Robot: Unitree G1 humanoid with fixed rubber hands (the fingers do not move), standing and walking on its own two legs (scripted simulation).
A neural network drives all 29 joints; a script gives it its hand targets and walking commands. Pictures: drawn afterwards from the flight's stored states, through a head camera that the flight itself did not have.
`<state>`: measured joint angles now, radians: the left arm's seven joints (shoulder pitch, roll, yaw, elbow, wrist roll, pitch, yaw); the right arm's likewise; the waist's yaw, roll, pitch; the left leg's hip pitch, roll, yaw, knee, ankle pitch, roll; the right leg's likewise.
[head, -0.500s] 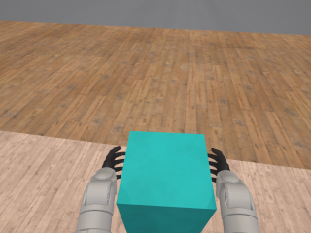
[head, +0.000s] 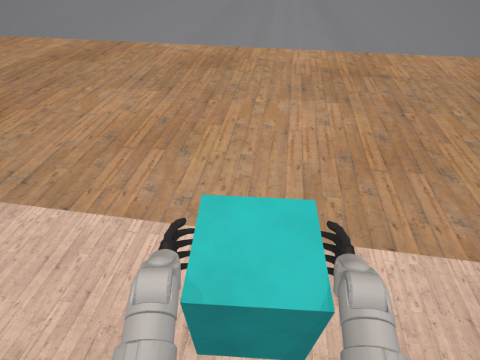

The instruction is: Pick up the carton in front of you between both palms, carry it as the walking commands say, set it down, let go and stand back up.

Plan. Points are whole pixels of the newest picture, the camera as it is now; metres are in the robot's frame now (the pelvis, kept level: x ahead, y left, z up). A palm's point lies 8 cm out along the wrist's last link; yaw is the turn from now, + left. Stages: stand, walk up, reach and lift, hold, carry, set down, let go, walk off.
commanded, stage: hold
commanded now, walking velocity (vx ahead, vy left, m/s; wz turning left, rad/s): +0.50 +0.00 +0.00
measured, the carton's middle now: (254, 279) +0.30 +0.00 -0.02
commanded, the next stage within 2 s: carry in 0.02 s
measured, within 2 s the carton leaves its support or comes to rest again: neither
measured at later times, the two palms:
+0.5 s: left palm (183, 204) +0.41 +0.15 +0.06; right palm (331, 214) +0.41 -0.15 +0.06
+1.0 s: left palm (198, 121) +0.71 +0.15 +0.09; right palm (309, 126) +0.68 -0.14 +0.10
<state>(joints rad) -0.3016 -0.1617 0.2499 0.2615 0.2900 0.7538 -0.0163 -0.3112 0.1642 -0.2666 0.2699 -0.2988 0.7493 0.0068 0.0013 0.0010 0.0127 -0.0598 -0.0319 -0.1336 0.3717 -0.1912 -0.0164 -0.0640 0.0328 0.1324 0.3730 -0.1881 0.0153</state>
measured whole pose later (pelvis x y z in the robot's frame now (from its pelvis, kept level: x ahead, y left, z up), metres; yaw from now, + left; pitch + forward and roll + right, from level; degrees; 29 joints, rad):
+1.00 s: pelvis +0.42 +0.03 +0.00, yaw -2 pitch +5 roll -2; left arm -0.20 -0.14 0.11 -0.35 0.12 1.22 0.09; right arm -0.20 0.14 -0.14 -0.34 -0.10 1.21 -0.10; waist -0.05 0.02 -0.10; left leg -0.07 0.01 0.18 0.29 -0.31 0.06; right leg -0.62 -0.08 -0.12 0.83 -0.21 -0.01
